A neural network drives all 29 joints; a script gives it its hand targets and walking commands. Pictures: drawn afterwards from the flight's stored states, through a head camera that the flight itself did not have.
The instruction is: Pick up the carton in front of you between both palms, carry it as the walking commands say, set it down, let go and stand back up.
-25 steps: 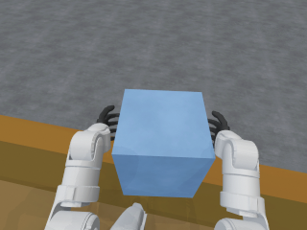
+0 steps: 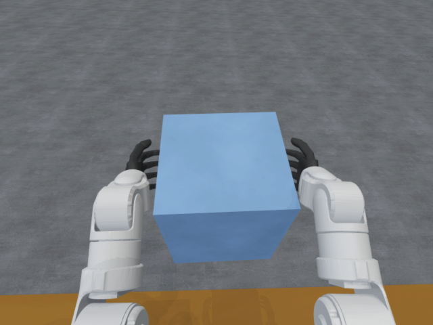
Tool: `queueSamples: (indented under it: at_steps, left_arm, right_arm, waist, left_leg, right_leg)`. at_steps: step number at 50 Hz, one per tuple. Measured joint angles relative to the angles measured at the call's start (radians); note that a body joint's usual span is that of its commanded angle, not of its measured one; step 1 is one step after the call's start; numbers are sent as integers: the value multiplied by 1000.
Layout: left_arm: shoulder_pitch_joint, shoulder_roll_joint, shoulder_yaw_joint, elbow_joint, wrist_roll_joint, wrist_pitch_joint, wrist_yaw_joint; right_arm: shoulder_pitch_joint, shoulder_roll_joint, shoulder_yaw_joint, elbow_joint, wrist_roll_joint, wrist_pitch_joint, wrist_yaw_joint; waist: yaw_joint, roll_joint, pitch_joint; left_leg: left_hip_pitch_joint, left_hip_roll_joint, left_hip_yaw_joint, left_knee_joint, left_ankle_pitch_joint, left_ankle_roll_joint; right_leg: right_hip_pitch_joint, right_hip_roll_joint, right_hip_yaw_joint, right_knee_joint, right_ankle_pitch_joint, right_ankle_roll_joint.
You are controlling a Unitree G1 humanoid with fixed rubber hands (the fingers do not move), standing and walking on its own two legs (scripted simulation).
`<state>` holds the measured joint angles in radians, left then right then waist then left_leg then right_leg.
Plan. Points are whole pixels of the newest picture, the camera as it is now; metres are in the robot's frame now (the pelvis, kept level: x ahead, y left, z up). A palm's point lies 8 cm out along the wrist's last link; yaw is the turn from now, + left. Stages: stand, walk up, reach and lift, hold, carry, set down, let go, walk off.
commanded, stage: carry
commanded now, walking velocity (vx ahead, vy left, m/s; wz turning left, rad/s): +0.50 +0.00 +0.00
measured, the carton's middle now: (221, 193) +0.38 -0.01 +0.05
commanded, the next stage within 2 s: none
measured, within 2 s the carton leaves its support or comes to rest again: neither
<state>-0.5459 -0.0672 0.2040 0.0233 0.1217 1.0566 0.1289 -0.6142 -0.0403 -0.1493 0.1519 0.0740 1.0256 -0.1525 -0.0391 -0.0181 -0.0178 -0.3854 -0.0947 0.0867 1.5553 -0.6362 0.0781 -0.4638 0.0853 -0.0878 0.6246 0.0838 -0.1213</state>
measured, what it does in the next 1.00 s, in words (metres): goes down: left foot 0.14 m lower, then right foot 0.14 m lower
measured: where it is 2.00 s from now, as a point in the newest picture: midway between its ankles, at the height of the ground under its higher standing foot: (212, 171)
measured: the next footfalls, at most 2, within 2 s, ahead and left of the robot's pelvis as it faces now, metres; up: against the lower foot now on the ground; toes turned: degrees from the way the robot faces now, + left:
left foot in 0.36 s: +0.42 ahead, +0.07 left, -0.14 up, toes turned -1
right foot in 0.76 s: +0.79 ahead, -0.08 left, -0.27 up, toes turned -2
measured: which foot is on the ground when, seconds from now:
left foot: up 0.00-0.34, down 0.36-0.78, up 0.80-1.00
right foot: down 0.00-0.38, up 0.40-0.74, down 0.76-1.00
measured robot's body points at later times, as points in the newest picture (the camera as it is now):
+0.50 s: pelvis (204, 242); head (219, 85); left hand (170, 125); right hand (260, 136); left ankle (193, 315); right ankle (227, 320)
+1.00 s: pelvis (217, 167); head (223, 49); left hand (176, 106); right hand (239, 104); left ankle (188, 233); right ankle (221, 250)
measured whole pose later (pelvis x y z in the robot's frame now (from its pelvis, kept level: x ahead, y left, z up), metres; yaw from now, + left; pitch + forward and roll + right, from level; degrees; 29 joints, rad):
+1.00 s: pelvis +0.77 -0.03 -0.29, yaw +1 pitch +5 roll +0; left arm -0.53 -0.01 0.18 0.11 0.00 1.07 0.16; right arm -0.56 0.04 -0.20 0.11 -0.03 1.09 -0.15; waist 0.09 0.01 0.04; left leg -0.81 0.05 -0.03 1.29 -0.39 0.02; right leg -0.39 0.08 -0.09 0.65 -0.36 -0.12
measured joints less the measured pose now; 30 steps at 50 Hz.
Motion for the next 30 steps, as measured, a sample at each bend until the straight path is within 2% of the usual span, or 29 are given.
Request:
queueSamples:
  at_steps: [1,3,6,8,10,12,15,16,17,18,19,20,21,22,23,25,26,28,30]
  left_arm:
    - [-13,17,-10,21,-10,6,1]
    - [-31,53,-26,63,-49,32,8]
    - [-42,84,-43,131,-106,46,20]
    - [-46,94,-58,179,-129,44,25]
    - [-54,101,-77,215,-149,34,31]
    - [-67,103,-94,236,-166,18,42]
    - [-87,97,-105,239,-177,-3,47]
    - [-94,96,-101,236,-178,-6,47]
    - [-98,98,-94,229,-181,-7,47]
    - [-95,106,-81,219,-184,-5,42]
    - [-92,118,-67,210,-185,-6,31]
    - [-92,122,-55,211,-180,-13,23]
    - [-83,115,-38,213,-169,-15,16]
    - [-67,99,-24,212,-152,-10,10]
    - [-50,82,-13,207,-132,0,6]
    - [-41,60,8,198,-93,17,-2]
    - [-41,57,19,192,-80,20,-7]
    - [-27,47,36,169,-60,22,-14]
    - [-10,37,50,131,-46,24,-16]
  right_arm:
    - [-8,6,-8,12,-12,5,3]
    - [-11,27,-18,20,-49,38,7]
    - [0,62,-52,29,-104,75,17]
    - [25,83,-75,27,-134,87,23]
    - [46,92,-91,15,-151,92,28]
    - [61,93,-101,-7,-159,91,32]
    - [85,89,-100,-62,-161,87,28]
    - [87,87,-96,-77,-162,86,28]
    - [85,88,-88,-82,-164,84,27]
    - [74,91,-74,-76,-169,82,25]
    - [61,98,-59,-67,-175,76,21]
    - [55,102,-46,-58,-179,66,15]
    - [56,98,-35,-43,-173,60,10]
    - [65,90,-25,-29,-158,63,7]
    - [72,78,-15,-16,-139,71,3]
    - [66,59,3,9,-104,79,-8]
    - [58,53,11,24,-89,72,-13]
    - [38,42,28,52,-65,58,-22]
    - [20,34,38,69,-41,45,-28]
  waist:
    - [24,3,-8]
    - [73,-18,-28]
    - [132,-3,-29]
    - [162,-4,-19]
    - [187,0,-6]
    - [201,16,5]
    - [201,45,6]
    - [194,50,1]
    - [176,53,-4]
    - [146,61,-10]
    - [105,56,-11]
    - [66,35,-6]
    - [36,27,-4]
    - [10,31,-6]
    - [-12,45,-13]
    - [-58,55,-17]
    - [-78,38,-9]
    - [-109,22,10]
    - [-134,16,25]
  left_leg:
    - [-53,-1,-40,70,16,-14]
    - [-159,18,-81,38,96,-30]
    - [-281,79,-143,-204,194,-57]
    - [-335,100,-155,-324,261,-63]
    - [-367,112,-153,-455,474,-50]
    - [-361,112,-140,-626,687,-39]
    - [-289,95,-91,-877,853,-26]
    - [-256,85,-66,-927,922,-19]
    - [-211,73,-39,-958,960,-6]
    - [-146,63,-12,-992,970,14]
    - [-93,46,2,-987,845,28]
    - [-92,17,12,-930,740,37]
    - [-98,0,19,-870,670,45]
    - [-88,-11,15,-835,603,52]
    - [-58,-18,-5,-828,484,62]
    - [-7,-28,-36,-842,261,62]
    - [-5,-37,-31,-826,228,56]
    - [9,-43,-24,-780,191,55]
    - [33,-44,-36,-729,105,53]
  right_leg:
    - [8,20,4,46,-144,-8]
    - [46,41,23,79,-421,-29]
    - [41,69,-6,180,-512,-50]
    - [67,75,-5,215,-580,-54]
    - [89,75,8,261,-649,-51]
    - [115,76,21,317,-728,-47]
    - [167,81,32,405,-865,-42]
    - [177,80,30,456,-905,-39]
    - [179,72,17,533,-877,-36]
    - [162,59,-8,657,-779,-26]
    - [115,25,-34,824,-673,-17]
    - [61,2,-18,979,-664,22]
    - [8,0,19,1066,-660,51]
    - [-38,0,51,1071,-637,67]
    - [-83,-4,70,1020,-609,78]
    - [-172,-39,84,810,-537,95]
    - [-206,-63,99,689,-507,101]
    - [-266,-89,123,556,-387,92]
    - [-303,-101,135,432,-194,80]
